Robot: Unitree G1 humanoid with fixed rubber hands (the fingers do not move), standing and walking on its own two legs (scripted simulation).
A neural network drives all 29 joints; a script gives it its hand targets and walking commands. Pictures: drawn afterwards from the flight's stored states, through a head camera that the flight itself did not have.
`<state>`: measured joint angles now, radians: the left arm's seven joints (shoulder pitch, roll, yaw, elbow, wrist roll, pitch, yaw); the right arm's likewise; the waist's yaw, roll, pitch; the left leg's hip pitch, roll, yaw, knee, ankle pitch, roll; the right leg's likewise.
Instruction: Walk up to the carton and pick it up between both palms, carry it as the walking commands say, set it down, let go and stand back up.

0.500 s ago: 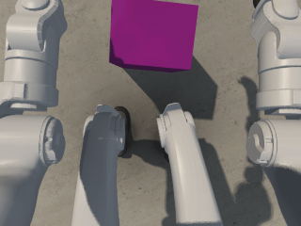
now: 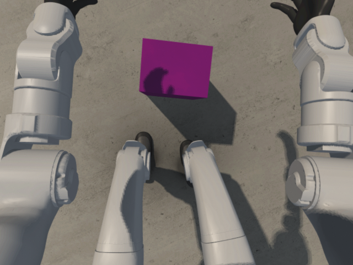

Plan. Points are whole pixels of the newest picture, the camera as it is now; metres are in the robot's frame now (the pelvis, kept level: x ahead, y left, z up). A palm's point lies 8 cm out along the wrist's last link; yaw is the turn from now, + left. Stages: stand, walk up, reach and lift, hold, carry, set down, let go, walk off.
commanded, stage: set down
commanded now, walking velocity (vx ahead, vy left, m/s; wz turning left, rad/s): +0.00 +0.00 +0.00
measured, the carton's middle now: (173, 75) +0.48 -0.04 -0.49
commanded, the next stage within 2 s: let go in 0.14 s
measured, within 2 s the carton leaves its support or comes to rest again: neither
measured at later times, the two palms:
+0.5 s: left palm (29, 61) +0.45 +0.17 -0.04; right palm (337, 50) +0.45 -0.23 -0.03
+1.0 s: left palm out of the picture +0.33 +0.21 +0.06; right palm out of the picture +0.32 -0.24 +0.07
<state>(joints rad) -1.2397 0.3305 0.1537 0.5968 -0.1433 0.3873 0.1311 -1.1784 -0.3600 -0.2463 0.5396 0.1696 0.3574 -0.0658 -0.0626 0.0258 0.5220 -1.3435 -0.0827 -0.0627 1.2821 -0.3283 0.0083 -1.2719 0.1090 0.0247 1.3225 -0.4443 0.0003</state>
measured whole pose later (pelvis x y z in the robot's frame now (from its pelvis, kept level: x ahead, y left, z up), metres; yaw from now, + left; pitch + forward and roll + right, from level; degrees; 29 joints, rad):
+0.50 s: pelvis +0.07 -0.01 +0.08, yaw +1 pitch +29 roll +0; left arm -0.61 0.10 0.21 0.61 0.09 0.19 0.11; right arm -0.64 -0.20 -0.24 0.67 -0.09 0.14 0.05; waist -0.05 0.02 0.10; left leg -1.10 -0.08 -0.08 0.84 -0.23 0.01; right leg -1.04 0.09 0.06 0.89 -0.34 -0.02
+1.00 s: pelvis +0.14 -0.01 +0.14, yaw +0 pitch +10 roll +1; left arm 0.14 0.15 0.08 0.48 0.03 0.00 -0.02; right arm 0.15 -0.19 -0.05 0.48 0.01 -0.02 0.06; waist -0.02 -0.02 -0.02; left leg -0.44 -0.06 -0.07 0.48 -0.22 0.02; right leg -0.38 0.07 0.10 0.51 -0.30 -0.03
